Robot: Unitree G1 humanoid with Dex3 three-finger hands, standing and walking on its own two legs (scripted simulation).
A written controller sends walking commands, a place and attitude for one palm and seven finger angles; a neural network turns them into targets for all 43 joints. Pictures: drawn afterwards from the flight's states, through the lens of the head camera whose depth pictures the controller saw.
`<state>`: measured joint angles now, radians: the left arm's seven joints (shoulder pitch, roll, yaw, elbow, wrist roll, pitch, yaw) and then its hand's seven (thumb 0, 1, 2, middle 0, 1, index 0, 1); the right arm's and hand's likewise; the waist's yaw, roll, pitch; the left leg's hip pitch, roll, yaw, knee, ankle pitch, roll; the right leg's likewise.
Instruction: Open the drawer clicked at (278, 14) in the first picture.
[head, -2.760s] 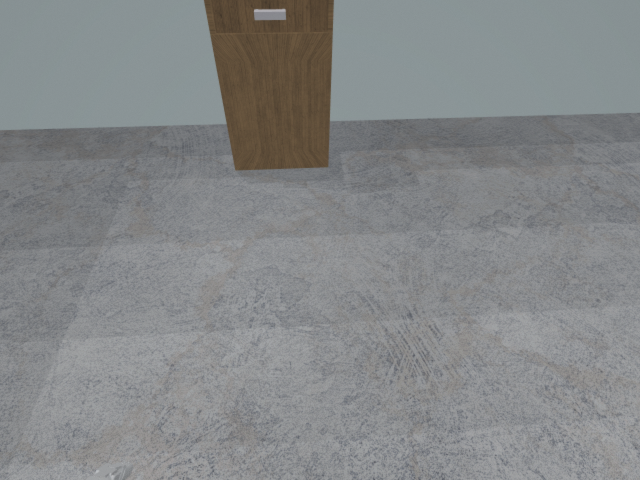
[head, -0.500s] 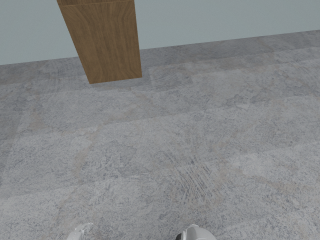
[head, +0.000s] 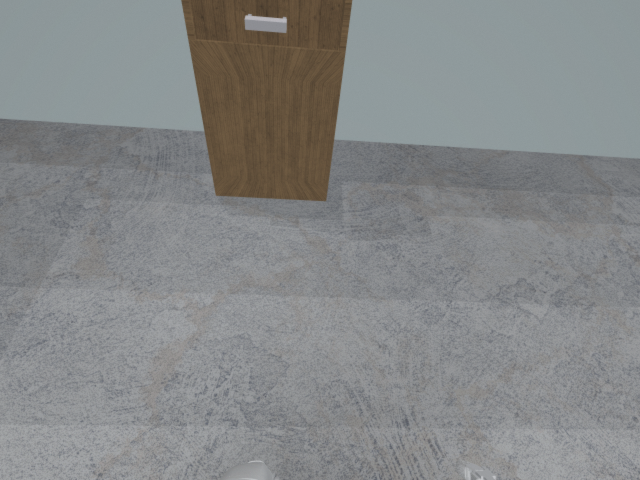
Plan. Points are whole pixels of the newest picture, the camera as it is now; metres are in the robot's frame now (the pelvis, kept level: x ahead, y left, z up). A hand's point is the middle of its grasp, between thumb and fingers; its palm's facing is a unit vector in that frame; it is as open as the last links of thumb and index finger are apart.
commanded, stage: walk to a spot facing it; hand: left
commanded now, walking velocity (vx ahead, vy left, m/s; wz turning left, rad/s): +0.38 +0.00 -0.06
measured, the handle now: (266, 21) +1.25 +0.30 +0.00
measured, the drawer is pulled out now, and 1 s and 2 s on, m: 0.00 0.00 0.00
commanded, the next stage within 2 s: turn to face it in 0.82 s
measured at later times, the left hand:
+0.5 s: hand (251, 341) +0.34 +0.15 -0.15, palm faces -0.13 -0.97 -0.19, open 7.4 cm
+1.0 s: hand (255, 334) +0.37 +0.15 -0.18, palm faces +0.14 -0.98 -0.15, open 7.3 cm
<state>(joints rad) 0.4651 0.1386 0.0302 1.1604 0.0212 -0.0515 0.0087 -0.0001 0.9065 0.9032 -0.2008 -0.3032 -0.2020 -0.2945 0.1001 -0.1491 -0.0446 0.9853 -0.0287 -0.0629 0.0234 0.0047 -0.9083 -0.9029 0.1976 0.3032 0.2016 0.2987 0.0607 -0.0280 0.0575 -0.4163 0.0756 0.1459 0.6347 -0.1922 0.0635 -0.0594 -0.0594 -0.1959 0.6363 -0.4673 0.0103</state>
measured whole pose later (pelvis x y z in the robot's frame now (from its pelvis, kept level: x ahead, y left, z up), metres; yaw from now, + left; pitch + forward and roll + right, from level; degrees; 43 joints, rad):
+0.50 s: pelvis +0.21 -0.02 +0.01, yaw -5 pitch +0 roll +1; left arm 0.11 0.18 0.06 1.01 0.03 0.00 -0.02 0.00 0.91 0.90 -0.20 -0.30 -0.20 -0.29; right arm 0.49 -0.11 -0.04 1.17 -0.03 -0.07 -0.02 0.00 -0.91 -0.90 0.20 0.30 0.20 0.30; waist -0.07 0.00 0.05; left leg 0.08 0.04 0.25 0.32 -0.38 -0.01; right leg -0.50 -0.11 -0.12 0.65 -0.19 -0.01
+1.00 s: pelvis +0.41 -0.02 +0.00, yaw +3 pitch -1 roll -3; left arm 0.35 0.17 0.04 1.10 0.03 -0.04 0.02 0.00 0.91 0.90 -0.20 -0.30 -0.20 -0.29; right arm 0.17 -0.20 -0.06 0.99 -0.02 -0.03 0.03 0.01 -0.92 -0.90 0.20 0.30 0.20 0.30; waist 0.03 -0.01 0.04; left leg -0.43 0.10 0.13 0.63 -0.17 0.03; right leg -0.07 -0.10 -0.30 0.53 -0.41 0.06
